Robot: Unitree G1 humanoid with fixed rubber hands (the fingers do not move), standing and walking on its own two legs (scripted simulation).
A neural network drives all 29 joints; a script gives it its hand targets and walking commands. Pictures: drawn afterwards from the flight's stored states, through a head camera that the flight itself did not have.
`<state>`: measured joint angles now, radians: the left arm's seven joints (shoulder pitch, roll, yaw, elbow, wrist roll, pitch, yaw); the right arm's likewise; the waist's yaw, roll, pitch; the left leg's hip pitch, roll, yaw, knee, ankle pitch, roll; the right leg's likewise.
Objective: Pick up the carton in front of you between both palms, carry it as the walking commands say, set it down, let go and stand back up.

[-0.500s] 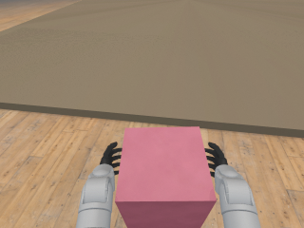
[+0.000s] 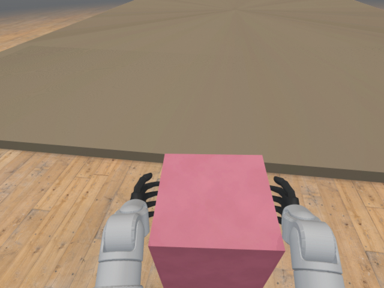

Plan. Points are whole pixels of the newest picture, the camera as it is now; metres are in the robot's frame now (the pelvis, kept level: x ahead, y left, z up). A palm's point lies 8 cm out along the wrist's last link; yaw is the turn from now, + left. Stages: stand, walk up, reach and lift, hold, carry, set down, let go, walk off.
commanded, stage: carry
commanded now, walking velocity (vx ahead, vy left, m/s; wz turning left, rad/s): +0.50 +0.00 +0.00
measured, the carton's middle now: (211, 225) +0.29 -0.01 +0.01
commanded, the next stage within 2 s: none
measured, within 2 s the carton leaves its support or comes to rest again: neither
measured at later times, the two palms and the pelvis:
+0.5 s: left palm (159, 141) +0.51 +0.13 +0.08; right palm (267, 140) +0.51 -0.17 +0.09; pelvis +0.24 -0.01 +0.00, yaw +0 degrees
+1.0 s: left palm (179, 88) +0.88 +0.11 +0.07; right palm (253, 88) +0.86 -0.19 +0.07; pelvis +0.61 -0.02 -0.03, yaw -2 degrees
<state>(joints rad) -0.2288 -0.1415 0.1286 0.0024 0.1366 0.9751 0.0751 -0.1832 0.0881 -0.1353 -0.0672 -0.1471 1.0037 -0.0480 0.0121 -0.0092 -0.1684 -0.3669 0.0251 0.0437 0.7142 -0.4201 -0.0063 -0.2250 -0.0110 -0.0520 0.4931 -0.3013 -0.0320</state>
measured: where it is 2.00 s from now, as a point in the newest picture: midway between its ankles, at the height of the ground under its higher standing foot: (210, 161)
